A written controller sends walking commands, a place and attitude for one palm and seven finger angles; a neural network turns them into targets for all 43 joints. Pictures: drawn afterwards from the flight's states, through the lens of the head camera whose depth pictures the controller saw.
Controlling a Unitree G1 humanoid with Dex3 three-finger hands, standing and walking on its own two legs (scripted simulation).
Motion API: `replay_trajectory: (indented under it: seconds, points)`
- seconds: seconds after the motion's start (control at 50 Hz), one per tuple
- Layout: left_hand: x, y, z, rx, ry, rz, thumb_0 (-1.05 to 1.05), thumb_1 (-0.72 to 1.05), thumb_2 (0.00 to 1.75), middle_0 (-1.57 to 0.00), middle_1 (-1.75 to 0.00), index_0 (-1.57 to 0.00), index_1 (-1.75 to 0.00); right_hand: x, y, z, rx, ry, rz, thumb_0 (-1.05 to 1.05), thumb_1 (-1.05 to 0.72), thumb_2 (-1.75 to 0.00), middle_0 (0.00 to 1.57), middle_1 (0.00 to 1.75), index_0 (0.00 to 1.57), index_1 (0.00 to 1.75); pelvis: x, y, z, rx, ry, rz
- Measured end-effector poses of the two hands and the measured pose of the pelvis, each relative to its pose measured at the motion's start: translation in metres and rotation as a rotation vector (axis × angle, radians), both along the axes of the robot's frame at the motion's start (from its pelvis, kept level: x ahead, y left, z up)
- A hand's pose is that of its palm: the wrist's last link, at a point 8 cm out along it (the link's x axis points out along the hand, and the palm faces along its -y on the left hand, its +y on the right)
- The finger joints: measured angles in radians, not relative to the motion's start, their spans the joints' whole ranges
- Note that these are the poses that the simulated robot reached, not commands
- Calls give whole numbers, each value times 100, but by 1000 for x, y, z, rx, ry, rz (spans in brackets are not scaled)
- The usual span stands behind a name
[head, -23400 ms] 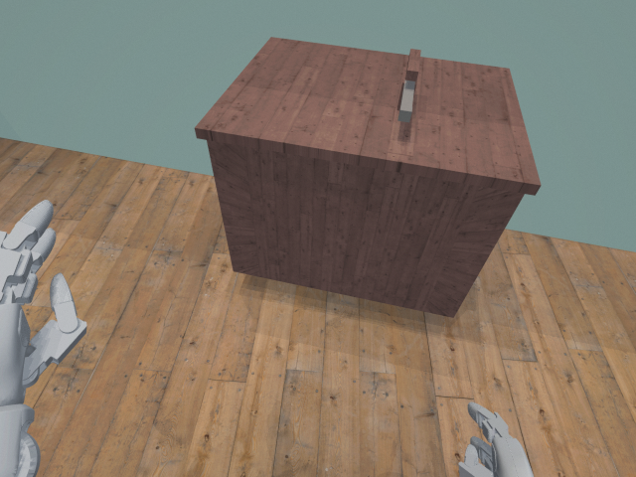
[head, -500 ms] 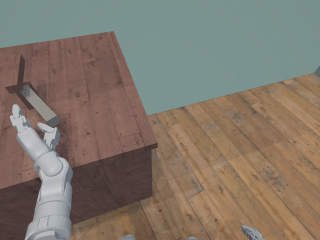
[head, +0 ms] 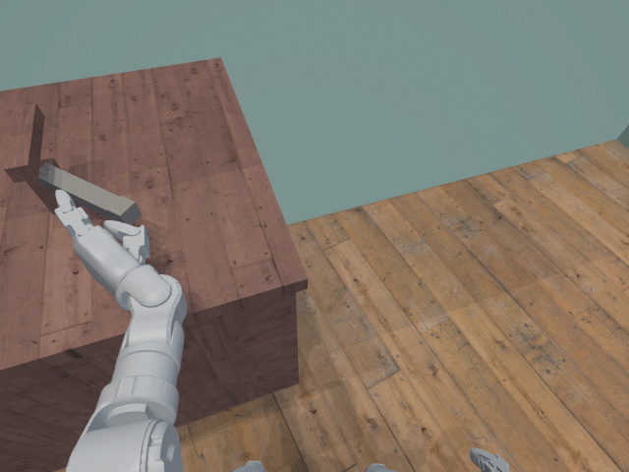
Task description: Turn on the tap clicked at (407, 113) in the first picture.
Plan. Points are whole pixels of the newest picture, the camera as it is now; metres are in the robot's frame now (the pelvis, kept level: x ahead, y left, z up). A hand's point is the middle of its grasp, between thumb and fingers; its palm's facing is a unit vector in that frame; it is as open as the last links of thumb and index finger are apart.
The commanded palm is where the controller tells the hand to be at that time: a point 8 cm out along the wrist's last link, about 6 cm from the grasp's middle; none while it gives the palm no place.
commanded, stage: push the lever round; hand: left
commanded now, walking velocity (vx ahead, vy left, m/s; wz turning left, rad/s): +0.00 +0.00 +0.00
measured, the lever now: (124, 212) +0.44 +0.27 +0.06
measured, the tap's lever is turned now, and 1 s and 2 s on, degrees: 43 72 77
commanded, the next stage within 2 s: lift the hand up off the lever in 1.00 s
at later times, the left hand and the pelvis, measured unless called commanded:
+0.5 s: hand (165, 212) +0.44 +0.22 +0.06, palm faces +0.84 -0.54 -0.09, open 7.5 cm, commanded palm +0.39 +0.23 +0.06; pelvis +0.00 +0.00 +0.00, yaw +0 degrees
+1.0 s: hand (175, 190) +0.49 +0.21 +0.06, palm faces +0.85 -0.52 -0.12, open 7.8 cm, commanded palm +0.42 +0.23 +0.06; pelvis +0.00 -0.01 -0.01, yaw +0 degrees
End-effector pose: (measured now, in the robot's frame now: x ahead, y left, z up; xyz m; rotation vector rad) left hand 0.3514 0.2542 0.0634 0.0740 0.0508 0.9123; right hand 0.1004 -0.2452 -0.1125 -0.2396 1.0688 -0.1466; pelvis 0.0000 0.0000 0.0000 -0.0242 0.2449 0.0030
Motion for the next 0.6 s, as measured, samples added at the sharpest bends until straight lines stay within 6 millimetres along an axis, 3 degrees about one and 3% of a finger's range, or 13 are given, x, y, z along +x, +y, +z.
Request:
replay_trajectory:
  seconds: [0.26,0.6]
  points:
    - [7,-10,0,1,1,61,2,96,92,-15,-15,-15,-15,-21,-3,-6,12,80,-5,1,-91,-90,20,30,20,30,-1,-2,-1,-3,4,6]
    - [43,-28,1,-36,39,108,-1,95,93,-15,-15,-15,-15,-40,-6,-12,22,142,-20,1,-91,-90,20,30,20,30,-1,-4,-5,-1,51,3]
